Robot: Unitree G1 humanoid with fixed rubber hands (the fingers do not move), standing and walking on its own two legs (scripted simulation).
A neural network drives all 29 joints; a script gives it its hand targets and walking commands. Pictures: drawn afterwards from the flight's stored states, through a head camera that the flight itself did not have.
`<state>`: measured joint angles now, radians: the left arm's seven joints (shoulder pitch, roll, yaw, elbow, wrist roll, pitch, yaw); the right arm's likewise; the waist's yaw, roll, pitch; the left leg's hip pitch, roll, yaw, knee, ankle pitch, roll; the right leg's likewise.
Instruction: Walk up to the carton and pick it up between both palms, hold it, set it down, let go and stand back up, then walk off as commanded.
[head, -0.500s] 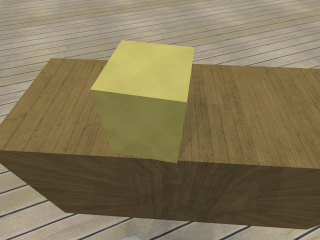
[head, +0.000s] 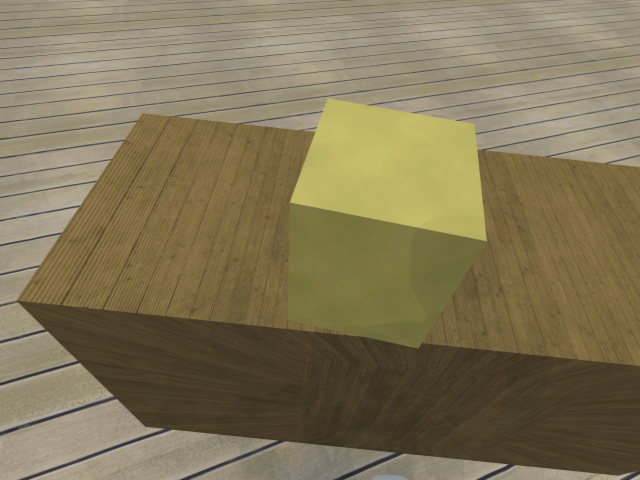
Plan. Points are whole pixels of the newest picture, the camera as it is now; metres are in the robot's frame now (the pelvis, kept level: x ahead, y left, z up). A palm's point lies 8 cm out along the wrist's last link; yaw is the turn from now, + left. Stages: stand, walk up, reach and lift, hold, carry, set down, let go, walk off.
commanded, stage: walk up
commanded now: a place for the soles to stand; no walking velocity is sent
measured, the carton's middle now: (374, 228) +0.44 -0.06 +0.06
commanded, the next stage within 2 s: reach and lift in 1.88 s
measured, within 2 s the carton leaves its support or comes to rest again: neither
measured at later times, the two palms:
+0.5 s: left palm out of the picture +0.09 +0.26 -0.12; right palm out of the picture +0.04 -0.32 -0.14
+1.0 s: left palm out of the picture +0.06 +0.25 -0.13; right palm out of the picture +0.02 -0.33 -0.13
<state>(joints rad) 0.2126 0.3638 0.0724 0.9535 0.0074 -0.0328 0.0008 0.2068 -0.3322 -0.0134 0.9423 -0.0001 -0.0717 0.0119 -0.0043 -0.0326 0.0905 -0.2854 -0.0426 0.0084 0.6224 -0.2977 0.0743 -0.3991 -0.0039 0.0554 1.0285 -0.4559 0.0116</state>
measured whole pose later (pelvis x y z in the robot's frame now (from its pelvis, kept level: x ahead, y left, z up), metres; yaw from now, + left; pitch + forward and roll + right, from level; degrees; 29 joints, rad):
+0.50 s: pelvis +0.00 -0.03 -0.01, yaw -4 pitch -4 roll +0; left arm 0.21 0.32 0.07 0.96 0.02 -0.06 0.00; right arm 0.21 -0.33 -0.01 0.97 0.00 -0.03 0.01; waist -0.01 0.02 0.10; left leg -0.32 -0.01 0.03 0.87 -0.47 0.03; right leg -0.30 0.02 0.04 0.73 -0.35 -0.01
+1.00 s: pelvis -0.01 -0.04 -0.01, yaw -4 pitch -3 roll +1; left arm 0.20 0.33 0.07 1.01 0.02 -0.02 0.00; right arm 0.20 -0.33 -0.01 1.02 0.00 -0.05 0.00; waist -0.01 -0.02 0.10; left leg -0.29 0.00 0.04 0.66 -0.31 0.01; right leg -0.30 0.00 0.03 0.70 -0.34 -0.01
